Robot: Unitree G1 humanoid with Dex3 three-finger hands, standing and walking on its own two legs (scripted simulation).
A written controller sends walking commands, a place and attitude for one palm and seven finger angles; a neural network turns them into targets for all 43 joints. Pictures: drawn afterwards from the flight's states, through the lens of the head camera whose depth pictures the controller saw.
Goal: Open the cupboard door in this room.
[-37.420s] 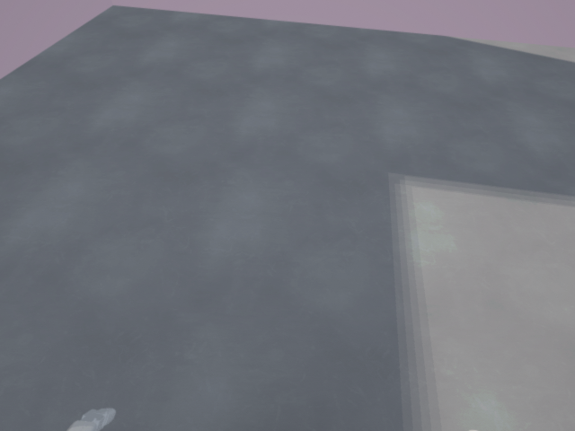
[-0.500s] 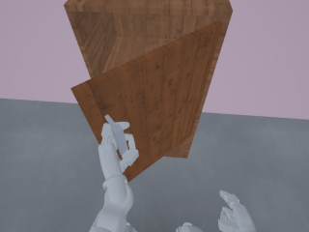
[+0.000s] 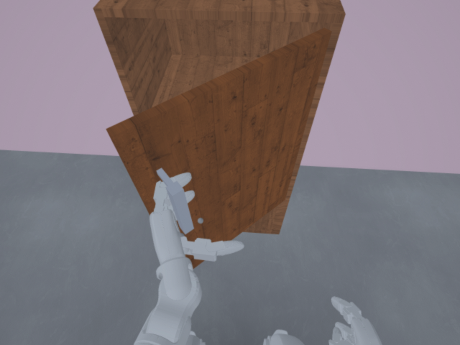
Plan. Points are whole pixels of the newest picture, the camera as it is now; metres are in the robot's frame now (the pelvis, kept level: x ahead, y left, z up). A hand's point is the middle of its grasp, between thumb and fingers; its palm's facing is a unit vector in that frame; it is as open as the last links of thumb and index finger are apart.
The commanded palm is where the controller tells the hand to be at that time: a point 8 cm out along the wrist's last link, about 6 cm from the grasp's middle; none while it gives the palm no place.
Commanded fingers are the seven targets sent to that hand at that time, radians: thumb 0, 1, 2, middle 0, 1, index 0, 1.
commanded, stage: open thumb and fingers to let go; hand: left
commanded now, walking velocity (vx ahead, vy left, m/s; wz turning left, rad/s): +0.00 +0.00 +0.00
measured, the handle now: (175, 202) +0.35 +0.12 +0.05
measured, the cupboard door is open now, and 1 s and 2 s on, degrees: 43 46 45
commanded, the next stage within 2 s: slide the hand sideways off the handle in 0.16 s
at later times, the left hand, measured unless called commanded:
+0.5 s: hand (193, 244) +0.27 +0.08 +0.04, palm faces -0.21 -0.98 -0.04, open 16.0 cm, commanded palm +0.26 +0.12 +0.04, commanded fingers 0.00 -0.50 0.30 -0.15 -0.30 -0.15 -0.30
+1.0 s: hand (173, 267) +0.24 +0.10 +0.04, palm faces -0.09 -1.00 -0.01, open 16.1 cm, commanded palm +0.21 +0.17 +0.04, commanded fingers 0.00 -0.50 0.30 -0.15 -0.30 -0.15 -0.30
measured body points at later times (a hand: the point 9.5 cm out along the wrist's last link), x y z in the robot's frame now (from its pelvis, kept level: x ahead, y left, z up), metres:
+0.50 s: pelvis -0.01 +0.03 +0.00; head +0.04 +0.02 +0.44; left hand +0.28 +0.13 +0.05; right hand +0.15 -0.20 -0.10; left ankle +0.01 +0.14 -0.68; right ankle +0.03 -0.09 -0.68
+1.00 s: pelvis +0.00 +0.03 -0.01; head +0.06 +0.02 +0.43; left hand +0.24 +0.16 +0.05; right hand +0.18 -0.19 -0.09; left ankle +0.01 +0.14 -0.68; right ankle +0.03 -0.09 -0.68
